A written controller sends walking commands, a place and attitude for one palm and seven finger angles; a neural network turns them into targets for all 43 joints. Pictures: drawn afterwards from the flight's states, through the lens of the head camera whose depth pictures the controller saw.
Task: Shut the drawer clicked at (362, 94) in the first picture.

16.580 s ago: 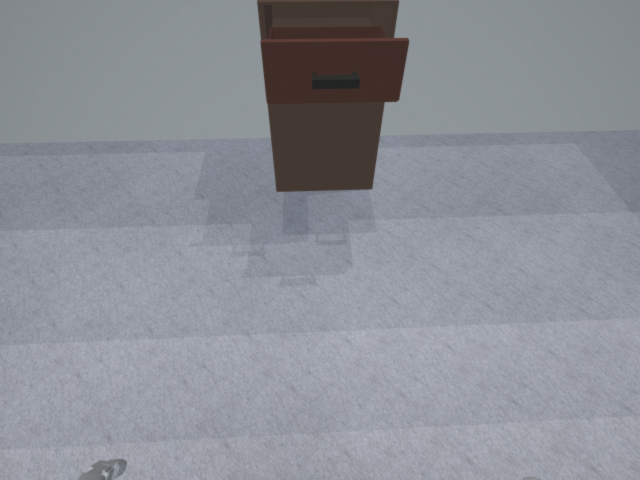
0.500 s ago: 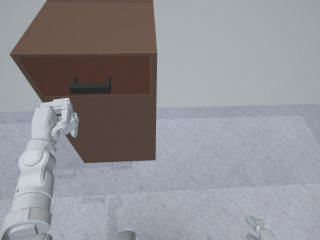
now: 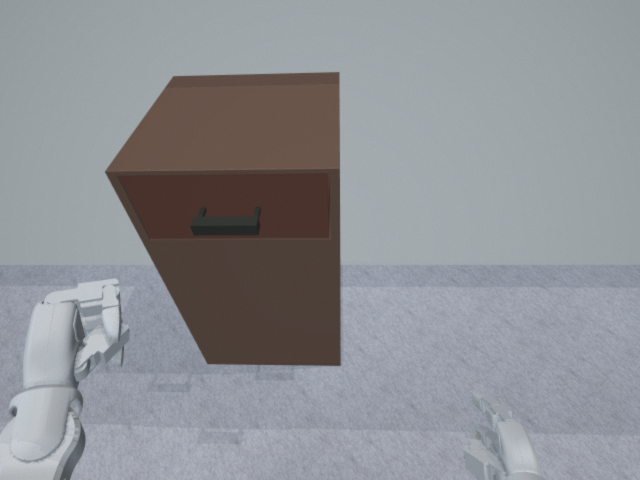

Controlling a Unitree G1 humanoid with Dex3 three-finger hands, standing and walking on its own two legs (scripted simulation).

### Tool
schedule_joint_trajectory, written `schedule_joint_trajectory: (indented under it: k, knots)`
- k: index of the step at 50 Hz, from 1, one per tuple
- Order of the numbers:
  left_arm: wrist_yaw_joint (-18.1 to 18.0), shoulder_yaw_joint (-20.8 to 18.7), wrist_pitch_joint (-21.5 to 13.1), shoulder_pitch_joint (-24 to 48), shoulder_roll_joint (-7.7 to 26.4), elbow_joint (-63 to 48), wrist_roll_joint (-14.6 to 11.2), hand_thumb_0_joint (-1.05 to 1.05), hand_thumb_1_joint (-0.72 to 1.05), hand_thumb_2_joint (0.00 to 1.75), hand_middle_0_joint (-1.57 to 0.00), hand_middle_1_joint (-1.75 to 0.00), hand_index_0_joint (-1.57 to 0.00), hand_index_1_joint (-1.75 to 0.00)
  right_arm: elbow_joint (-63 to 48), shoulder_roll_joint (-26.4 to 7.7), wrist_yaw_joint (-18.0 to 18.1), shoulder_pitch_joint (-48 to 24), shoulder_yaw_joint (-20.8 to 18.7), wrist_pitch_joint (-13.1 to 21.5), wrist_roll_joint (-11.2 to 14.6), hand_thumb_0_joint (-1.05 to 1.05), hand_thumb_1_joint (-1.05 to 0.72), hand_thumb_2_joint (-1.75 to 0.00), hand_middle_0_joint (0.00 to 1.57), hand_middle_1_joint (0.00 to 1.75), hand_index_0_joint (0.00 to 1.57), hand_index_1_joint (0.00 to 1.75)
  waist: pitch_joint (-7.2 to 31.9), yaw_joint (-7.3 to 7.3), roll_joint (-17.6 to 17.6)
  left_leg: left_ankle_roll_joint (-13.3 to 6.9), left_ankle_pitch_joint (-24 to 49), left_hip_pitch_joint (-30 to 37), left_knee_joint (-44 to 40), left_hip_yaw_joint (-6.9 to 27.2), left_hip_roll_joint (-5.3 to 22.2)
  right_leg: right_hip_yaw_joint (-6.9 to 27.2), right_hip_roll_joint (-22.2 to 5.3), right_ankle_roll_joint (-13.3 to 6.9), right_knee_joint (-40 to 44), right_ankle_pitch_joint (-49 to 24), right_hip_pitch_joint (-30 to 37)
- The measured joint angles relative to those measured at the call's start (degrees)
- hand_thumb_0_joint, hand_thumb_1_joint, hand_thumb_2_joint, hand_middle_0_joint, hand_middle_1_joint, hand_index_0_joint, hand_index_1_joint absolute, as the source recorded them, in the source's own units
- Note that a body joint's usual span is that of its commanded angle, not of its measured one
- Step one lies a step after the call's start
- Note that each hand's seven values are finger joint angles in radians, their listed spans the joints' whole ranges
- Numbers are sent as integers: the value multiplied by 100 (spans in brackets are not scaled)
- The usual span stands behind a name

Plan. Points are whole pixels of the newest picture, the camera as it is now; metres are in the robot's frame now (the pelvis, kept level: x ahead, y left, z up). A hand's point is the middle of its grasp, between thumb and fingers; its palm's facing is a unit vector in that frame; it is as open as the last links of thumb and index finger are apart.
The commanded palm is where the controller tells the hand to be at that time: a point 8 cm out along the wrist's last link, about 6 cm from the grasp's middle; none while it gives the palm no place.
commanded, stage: draw the hand back to the body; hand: left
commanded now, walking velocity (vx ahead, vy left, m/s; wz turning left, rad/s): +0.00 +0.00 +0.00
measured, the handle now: (228, 218) +0.60 +0.26 -0.06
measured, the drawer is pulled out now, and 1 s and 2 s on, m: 0.00 0.00 0.00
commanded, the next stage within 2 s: step back with the hand held close in 0.36 s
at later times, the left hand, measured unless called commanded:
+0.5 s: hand (91, 359) +0.18 +0.23 +0.16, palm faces +0.39 -0.83 -0.39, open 3.2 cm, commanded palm +0.13 +0.27 +0.18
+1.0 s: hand (41, 393) +0.15 +0.26 +0.16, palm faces +0.28 -0.81 -0.51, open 3.2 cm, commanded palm +0.09 +0.30 +0.18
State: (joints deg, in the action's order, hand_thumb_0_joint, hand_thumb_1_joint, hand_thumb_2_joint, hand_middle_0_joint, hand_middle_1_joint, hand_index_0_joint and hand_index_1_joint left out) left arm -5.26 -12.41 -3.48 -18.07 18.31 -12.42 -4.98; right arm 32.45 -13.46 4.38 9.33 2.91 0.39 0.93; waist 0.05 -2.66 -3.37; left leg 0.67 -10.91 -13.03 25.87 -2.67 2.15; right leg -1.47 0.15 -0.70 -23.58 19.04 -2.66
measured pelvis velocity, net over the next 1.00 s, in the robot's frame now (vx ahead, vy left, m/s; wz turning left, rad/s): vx -0.04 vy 0.02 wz -0.01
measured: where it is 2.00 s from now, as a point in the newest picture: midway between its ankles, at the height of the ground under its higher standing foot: outside the picture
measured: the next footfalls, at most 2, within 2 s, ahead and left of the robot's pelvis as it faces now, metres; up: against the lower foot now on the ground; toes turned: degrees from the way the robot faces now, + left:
right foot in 1.70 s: -0.23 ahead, -0.07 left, +0.00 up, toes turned +1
left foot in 1.84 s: -0.06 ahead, +0.12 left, +0.00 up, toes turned -2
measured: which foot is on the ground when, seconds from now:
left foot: down 0.00-1.00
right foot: down 0.00-1.00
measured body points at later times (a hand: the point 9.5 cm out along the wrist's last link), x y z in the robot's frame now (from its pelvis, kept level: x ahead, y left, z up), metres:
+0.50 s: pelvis +0.00 -0.01 +0.00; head -0.01 -0.04 +0.45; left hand +0.15 +0.27 +0.18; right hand +0.20 -0.22 -0.08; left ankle +0.03 +0.13 -0.74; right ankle -0.07 -0.11 -0.74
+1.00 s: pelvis -0.04 +0.02 +0.00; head -0.02 +0.02 +0.45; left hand +0.13 +0.30 +0.18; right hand +0.13 -0.22 -0.09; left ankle +0.03 +0.13 -0.74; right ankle -0.07 -0.11 -0.74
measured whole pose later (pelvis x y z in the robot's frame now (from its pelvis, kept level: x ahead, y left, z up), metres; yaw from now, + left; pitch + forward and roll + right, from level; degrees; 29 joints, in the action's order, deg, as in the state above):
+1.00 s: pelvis -0.04 +0.02 +0.00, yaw -1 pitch +1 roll -2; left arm -6.3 -20.9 -10.6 -37.7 23.8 -32.7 -4.5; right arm 30.0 -13.2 4.0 10.4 -0.8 -2.3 0.2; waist -2.7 -0.1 -2.9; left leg -1.1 -6.8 -20.0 26.2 -3.3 2.4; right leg -0.9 0.2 1.1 -24.7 15.0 -10.2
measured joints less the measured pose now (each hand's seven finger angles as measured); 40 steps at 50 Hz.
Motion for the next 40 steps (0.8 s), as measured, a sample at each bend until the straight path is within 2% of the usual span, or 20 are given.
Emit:
schedule_joint_trajectory:
  k: [12, 23, 26, 32, 40]
  knots:
    - [51, -446, -291, -1413, 132, -1500, -9, 1, 89, 90, -141, -160, -140, -160, 128, -36, -17, 184, -152, 287, -74, 1, -90, -90, 20, 30, 21, 30, -61, -120, -121, 40, 15, 284, -126, 38, 46, -32, 60, -33, 311, -104, 376]
    - [42, -374, -257, -1213, -3, -1244, 19, 1, 89, 90, -141, -160, -141, -160, 192, 6, 49, 164, -154, 391, -99, 1, -90, -90, 20, 30, 21, 30, -132, -153, -88, 60, 40, 358, -170, 64, 51, -56, 72, -56, 329, -103, 445]
    - [56, -386, -276, -1224, 21, -1336, 42, 1, 89, 90, -141, -160, -141, -160, 144, 11, 25, 157, -144, 384, -112, 1, -90, -90, 20, 30, 21, 30, -123, -112, -69, 60, 16, 327, -134, 62, 65, -52, 84, -55, 332, -101, 431]
    - [96, -782, -654, -1403, 269, -1493, 99, 1, 89, 90, -141, -160, -141, -160, -51, -30, -93, 2, -237, 8, -130, 1, -90, -90, 20, 30, 21, 30, -111, 102, -54, 37, 33, -22, -55, 23, 98, -5, 103, -9, 288, -164, 75]
    - [99, -746, -595, -1839, 436, -1725, 64, 1, 89, 90, -141, -160, -140, -160, -221, -85, -59, 14, -421, -337, -85, 1, -90, -90, 20, 30, 21, 30, -190, 222, -1, -71, 180, -314, -103, -120, 34, 120, 12, 100, 97, -228, -369]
